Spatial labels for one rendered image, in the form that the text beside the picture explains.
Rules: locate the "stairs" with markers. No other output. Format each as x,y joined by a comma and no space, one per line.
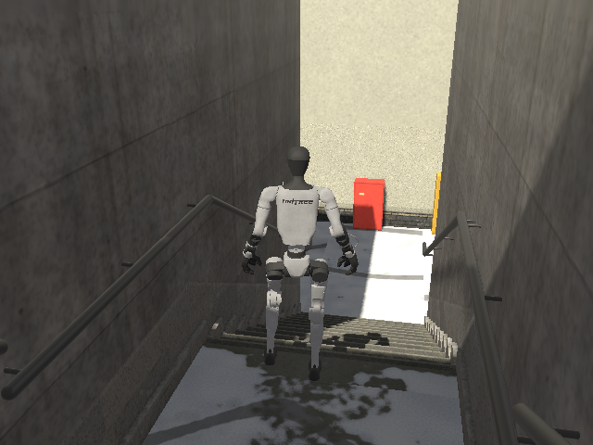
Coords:
397,340

